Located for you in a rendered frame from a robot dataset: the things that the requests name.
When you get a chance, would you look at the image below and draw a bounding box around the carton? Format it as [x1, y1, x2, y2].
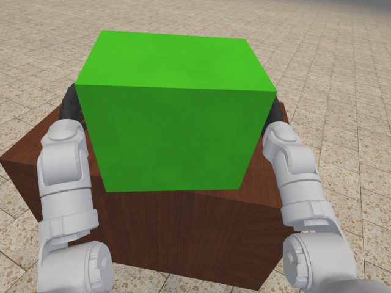
[75, 30, 277, 192]

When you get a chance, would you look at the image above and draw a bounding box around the pedestal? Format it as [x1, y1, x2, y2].
[0, 102, 301, 291]

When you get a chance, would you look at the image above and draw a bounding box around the robot left forearm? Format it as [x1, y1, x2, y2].
[37, 119, 99, 292]

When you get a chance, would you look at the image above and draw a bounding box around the left robot upper arm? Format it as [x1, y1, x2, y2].
[38, 241, 115, 293]

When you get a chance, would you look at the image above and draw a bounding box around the robot left hand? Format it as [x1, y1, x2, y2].
[58, 83, 87, 131]

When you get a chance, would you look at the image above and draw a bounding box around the robot right forearm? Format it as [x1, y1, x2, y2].
[262, 121, 357, 276]

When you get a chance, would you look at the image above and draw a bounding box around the robot right hand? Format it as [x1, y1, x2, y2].
[261, 96, 283, 137]

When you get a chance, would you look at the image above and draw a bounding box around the right robot upper arm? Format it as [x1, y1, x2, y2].
[283, 232, 391, 293]

